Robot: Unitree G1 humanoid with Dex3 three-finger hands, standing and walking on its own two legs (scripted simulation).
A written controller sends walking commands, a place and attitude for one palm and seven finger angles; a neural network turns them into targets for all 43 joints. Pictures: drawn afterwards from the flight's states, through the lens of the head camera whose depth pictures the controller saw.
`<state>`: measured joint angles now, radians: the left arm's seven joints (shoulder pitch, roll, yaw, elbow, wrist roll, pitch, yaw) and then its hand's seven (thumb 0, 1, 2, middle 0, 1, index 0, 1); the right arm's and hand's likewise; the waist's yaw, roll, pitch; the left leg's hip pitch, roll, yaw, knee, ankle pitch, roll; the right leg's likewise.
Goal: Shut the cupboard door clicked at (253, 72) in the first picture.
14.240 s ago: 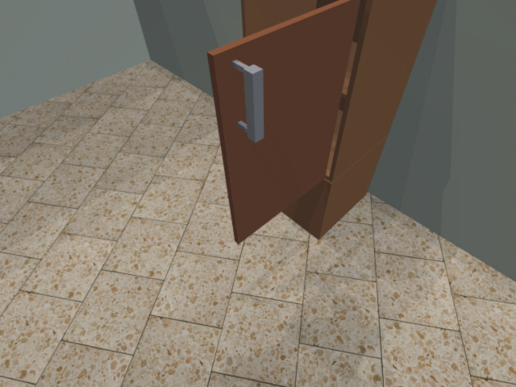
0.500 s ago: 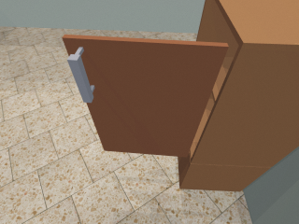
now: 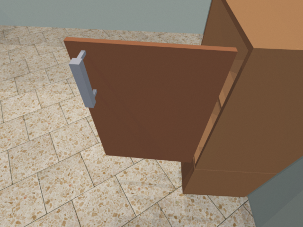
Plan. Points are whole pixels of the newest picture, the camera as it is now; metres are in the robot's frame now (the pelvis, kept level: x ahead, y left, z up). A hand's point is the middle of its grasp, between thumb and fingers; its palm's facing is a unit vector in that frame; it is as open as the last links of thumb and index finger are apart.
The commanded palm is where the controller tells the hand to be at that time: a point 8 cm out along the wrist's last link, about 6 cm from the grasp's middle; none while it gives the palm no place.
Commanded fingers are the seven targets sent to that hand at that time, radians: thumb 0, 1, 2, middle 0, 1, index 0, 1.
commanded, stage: come to a stop and stand still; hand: left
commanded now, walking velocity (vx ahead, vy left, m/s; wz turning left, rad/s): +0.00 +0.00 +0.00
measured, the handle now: (86, 80) +0.44 +0.21 +0.15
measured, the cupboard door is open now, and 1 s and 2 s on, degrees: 88 88 88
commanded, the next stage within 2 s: look again from close up in 0.10 s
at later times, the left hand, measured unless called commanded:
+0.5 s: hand out of the picture +0.01 +0.21 -0.18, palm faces -0.02 -0.97 -0.23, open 7.3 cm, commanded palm none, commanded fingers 0.00 0.90 0.90 -0.20 -0.30 -0.20 -0.30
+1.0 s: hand (60, 224) +0.13 +0.22 -0.02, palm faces +0.19 -0.98 -0.11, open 7.1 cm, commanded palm +0.06 +0.28 -0.04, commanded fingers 0.00 0.90 0.90 -0.38 -0.50 -0.38 -0.50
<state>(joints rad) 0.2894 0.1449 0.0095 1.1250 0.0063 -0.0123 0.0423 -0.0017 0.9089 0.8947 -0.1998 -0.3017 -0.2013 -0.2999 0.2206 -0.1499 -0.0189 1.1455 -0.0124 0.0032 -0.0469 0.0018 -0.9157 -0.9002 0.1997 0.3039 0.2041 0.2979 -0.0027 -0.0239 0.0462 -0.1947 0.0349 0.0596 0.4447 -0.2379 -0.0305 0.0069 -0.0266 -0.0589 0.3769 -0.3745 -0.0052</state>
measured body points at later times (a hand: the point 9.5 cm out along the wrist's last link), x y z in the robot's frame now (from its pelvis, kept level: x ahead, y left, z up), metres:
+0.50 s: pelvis -0.03 +0.03 -0.01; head -0.02 +0.03 +0.44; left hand +0.01 +0.26 -0.16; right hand +0.00 -0.20 -0.16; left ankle +0.00 +0.14 -0.74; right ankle -0.11 -0.10 -0.74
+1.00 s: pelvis -0.07 +0.03 -0.03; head -0.06 +0.03 +0.42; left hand +0.12 +0.27 -0.01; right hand +0.04 -0.22 -0.13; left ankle +0.00 +0.14 -0.74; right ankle -0.11 -0.10 -0.74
